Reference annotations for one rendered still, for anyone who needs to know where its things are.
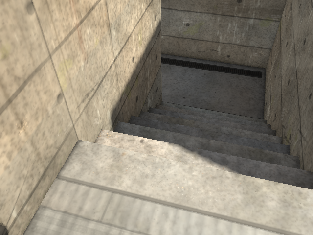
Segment stairs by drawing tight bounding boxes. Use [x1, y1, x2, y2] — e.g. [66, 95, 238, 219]
[94, 102, 313, 190]

